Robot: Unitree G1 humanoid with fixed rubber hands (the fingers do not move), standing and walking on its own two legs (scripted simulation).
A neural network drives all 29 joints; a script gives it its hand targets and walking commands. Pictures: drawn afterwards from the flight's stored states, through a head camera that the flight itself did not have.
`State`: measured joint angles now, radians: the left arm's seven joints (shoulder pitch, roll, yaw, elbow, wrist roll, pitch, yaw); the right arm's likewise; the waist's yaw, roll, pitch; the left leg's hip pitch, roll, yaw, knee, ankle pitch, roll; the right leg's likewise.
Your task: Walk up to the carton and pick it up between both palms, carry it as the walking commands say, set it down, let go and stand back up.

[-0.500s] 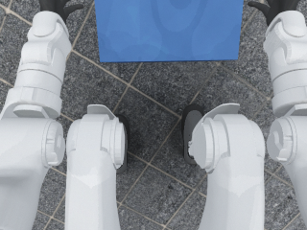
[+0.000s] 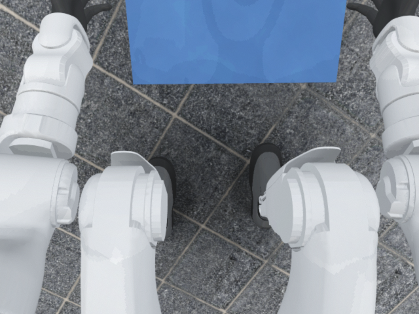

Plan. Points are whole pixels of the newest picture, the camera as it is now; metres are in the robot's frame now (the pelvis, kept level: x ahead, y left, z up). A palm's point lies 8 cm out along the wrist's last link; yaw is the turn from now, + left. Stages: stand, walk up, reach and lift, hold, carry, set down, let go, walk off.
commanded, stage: reach and lift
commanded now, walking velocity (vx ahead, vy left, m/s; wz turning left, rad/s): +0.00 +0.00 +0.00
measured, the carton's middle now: (229, 18) +0.51 -0.05 -0.25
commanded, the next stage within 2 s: none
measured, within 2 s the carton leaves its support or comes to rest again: leaves its support in 1.48 s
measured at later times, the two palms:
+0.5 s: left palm (95, 5) +0.52 +0.13 -0.18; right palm (371, 2) +0.51 -0.23 -0.17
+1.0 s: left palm (99, 5) +0.52 +0.13 -0.18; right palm (369, 1) +0.51 -0.23 -0.18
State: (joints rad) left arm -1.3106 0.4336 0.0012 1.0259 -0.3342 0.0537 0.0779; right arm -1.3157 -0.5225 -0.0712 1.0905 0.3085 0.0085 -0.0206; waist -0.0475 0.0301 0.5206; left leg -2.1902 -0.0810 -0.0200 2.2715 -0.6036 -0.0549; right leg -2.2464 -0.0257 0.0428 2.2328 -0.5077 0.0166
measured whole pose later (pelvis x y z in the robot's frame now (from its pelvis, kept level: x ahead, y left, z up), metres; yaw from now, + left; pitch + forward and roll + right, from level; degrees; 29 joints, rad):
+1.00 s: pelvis +0.01 +0.00 +0.00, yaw +0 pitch +35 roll +1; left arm -1.37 0.28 0.06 1.23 -0.24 0.00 0.15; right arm -1.38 -0.39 -0.01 1.27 0.30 -0.02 -0.09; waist -0.05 0.05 0.32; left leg -2.28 -0.08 -0.03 2.25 -0.59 -0.06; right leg -2.33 -0.03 0.03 2.22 -0.51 0.01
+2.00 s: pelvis -0.02 +0.00 +0.03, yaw +0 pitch +25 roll +2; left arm -1.33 0.28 0.11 0.88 -0.21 0.26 0.29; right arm -1.38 -0.36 -0.17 0.87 0.13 0.25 -0.12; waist -0.07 0.03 0.52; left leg -2.05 -0.12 -0.02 2.15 -0.55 -0.07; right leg -2.10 0.05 0.08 2.13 -0.47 0.06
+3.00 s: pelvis -0.04 +0.01 +0.12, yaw +0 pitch +19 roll +2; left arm -1.17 0.16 0.27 0.61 -0.07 0.42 0.28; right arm -1.28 -0.27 -0.28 0.67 -0.01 0.40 -0.10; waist -0.07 0.02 0.52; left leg -1.71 -0.13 -0.04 1.85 -0.48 -0.06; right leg -1.74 0.08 0.12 1.83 -0.42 0.08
